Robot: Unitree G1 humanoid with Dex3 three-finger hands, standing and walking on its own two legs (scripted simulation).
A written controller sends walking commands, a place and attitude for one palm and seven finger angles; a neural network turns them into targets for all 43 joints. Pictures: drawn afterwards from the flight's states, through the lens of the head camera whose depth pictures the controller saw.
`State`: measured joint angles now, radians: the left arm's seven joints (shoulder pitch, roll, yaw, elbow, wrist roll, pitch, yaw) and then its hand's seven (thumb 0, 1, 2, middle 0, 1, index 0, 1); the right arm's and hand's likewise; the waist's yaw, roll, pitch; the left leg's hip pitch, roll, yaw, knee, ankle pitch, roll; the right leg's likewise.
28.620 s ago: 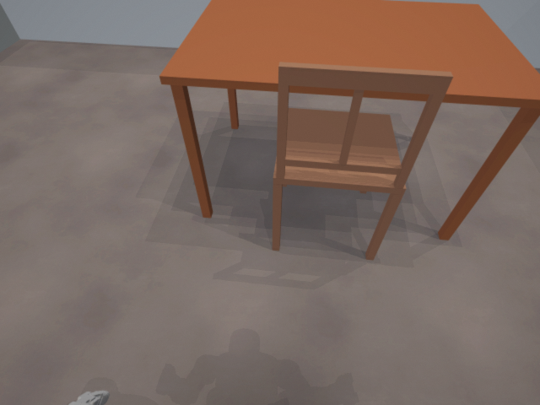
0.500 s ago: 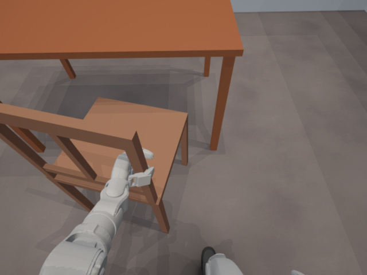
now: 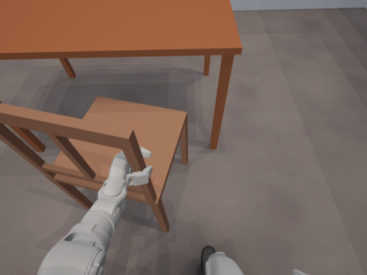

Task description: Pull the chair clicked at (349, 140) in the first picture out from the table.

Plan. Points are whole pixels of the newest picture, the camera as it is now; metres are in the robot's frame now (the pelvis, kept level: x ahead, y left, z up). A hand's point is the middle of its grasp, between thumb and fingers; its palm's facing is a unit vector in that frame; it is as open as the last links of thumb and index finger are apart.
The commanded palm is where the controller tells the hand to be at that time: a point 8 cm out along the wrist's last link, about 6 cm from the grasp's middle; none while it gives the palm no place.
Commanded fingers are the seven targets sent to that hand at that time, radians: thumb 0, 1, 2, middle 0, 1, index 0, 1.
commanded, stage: stop walking, hand still on the chair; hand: left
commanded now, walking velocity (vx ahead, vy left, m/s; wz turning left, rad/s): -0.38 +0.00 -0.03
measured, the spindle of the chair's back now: (74, 156) +0.43 +0.31 -0.08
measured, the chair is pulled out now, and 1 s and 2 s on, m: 0.30 0.30 0.30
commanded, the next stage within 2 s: open the thumb and straighten the fingers in 1.00 s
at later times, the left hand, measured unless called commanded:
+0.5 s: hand (143, 173) +0.36 +0.11 -0.05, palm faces -0.05 -0.99 -0.15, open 6.2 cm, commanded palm +0.35 +0.16 -0.02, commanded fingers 0.00 0.90 0.90 -0.50 -1.45 -0.50 -1.45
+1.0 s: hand (143, 173) +0.36 +0.11 -0.04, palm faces -0.08 -0.99 -0.13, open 6.1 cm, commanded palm +0.35 +0.16 -0.02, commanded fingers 0.00 0.90 0.90 -0.50 -1.45 -0.50 -1.45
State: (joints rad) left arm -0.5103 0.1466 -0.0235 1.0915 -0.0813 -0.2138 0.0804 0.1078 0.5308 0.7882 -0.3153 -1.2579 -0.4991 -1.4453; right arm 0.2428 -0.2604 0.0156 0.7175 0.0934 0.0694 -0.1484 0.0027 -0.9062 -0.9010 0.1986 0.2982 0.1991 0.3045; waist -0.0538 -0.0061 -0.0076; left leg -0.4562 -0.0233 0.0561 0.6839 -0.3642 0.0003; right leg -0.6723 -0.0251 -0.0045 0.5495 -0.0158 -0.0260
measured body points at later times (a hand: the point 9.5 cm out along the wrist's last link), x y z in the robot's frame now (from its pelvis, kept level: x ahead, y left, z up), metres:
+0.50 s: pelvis +0.05 +0.00 +0.01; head +0.09 -0.01 +0.46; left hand +0.36 +0.16 -0.03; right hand +0.15 -0.25 -0.11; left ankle -0.01 +0.12 -0.71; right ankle +0.15 -0.10 -0.71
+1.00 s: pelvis +0.09 +0.01 +0.02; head +0.11 +0.01 +0.47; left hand +0.36 +0.16 -0.03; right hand +0.24 -0.23 -0.09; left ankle -0.01 +0.12 -0.71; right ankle +0.15 -0.10 -0.71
